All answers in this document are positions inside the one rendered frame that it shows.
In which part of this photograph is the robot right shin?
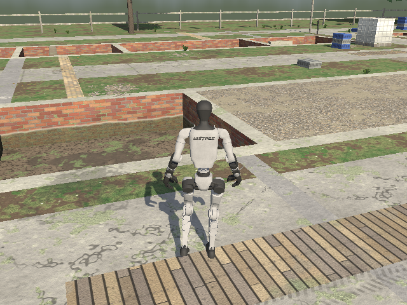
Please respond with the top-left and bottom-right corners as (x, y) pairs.
(209, 209), (219, 250)

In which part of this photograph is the robot right hand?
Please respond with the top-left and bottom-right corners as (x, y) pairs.
(227, 175), (242, 187)

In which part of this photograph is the robot right upper arm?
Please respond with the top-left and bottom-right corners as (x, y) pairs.
(217, 128), (235, 163)

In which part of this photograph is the robot left hand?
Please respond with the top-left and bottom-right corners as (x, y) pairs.
(163, 176), (178, 189)

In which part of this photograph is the robot right forearm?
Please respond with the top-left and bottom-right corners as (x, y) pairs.
(229, 153), (240, 177)

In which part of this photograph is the right robot thigh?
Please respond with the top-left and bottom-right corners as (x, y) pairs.
(208, 177), (225, 220)

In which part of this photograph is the robot left forearm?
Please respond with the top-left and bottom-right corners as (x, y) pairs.
(165, 153), (178, 178)

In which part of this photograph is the robot left upper arm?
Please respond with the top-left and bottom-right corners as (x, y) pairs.
(172, 128), (191, 163)

